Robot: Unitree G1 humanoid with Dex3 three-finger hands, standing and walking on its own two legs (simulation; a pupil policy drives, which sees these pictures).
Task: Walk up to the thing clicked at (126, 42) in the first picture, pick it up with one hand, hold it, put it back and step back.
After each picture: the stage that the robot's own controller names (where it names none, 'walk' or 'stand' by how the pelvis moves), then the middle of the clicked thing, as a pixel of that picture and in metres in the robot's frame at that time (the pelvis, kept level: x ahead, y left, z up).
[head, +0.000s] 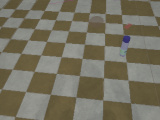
stand; (124, 46) +1.28 -0.43 -0.65
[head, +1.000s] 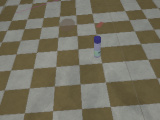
walk; (97, 47) +1.22 -0.04 -0.62
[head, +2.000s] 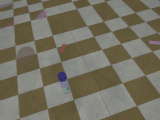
walk; (64, 83) +0.78 +0.26 -0.65
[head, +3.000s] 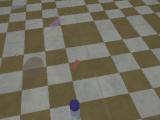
walk; (75, 111) +0.54 +0.11 -0.63
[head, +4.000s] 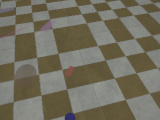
stand; out of the picture +0.44 +0.11 -0.65
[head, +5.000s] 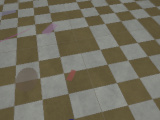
stand; out of the picture +0.41 +0.10 -0.65
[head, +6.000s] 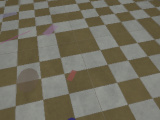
stand; out of the picture +0.42 +0.11 -0.65
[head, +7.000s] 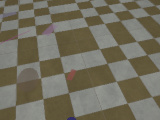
stand; out of the picture +0.43 +0.11 -0.66
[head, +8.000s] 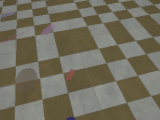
stand; out of the picture +0.43 +0.12 -0.66
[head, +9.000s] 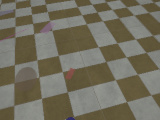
go down; out of the picture +0.41 +0.12 -0.66
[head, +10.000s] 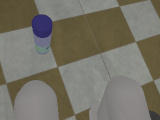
go down; (42, 37) +0.53 +0.14 -0.23
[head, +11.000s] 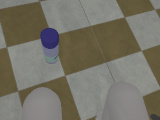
close in; (50, 48) +0.53 +0.12 -0.26
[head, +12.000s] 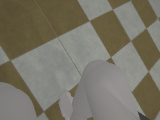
close in; out of the picture +0.52 +0.18 -0.17
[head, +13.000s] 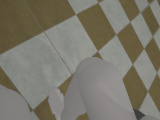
close; out of the picture +0.52 +0.20 -0.17
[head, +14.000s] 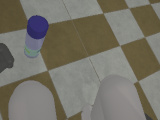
lift; (34, 40) +0.53 +0.16 -0.21
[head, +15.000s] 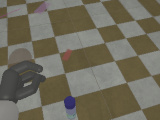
close; (70, 108) +0.47 +0.09 -0.55
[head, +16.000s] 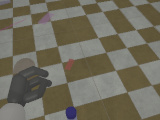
crouch; (72, 118) +0.45 +0.10 -0.61
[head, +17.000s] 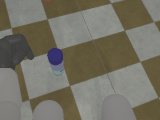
crouch; (56, 63) +0.51 +0.10 -0.37
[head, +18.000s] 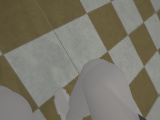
lower; out of the picture +0.52 +0.18 -0.17
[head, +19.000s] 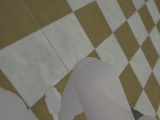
lower; out of the picture +0.52 +0.20 -0.17
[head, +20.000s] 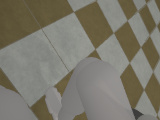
lower; out of the picture +0.52 +0.20 -0.17
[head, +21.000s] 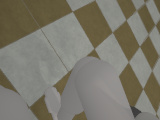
lower; out of the picture +0.52 +0.20 -0.17
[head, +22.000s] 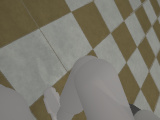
lower; out of the picture +0.52 +0.19 -0.17
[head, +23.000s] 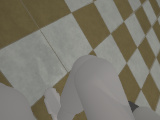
loosen; out of the picture +0.52 +0.19 -0.17
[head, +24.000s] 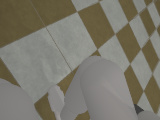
stand; out of the picture +0.53 +0.19 -0.16
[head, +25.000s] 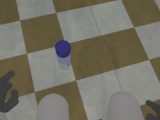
walk; (63, 56) +0.52 +0.10 -0.34
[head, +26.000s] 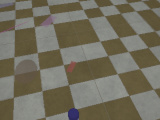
stand; out of the picture +0.45 +0.07 -0.59
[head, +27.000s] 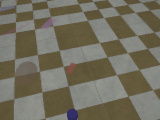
stand; out of the picture +0.46 +0.09 -0.60
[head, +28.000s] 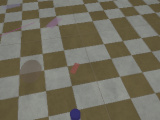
stand; out of the picture +0.46 +0.08 -0.63
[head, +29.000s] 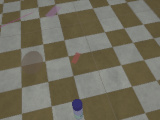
walk; (77, 110) +0.47 +0.08 -0.65
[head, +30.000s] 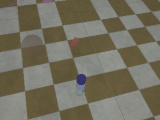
walk; (80, 85) +0.64 -0.01 -0.64
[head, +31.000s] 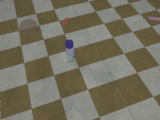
walk; (70, 51) +0.98 +0.17 -0.62
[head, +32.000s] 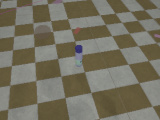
stand; (78, 56) +1.10 +0.07 -0.64
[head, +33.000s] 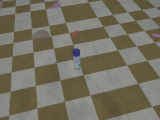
stand; (76, 59) +1.09 +0.09 -0.66
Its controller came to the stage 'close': yes
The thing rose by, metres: 0.00
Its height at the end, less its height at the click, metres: +0.00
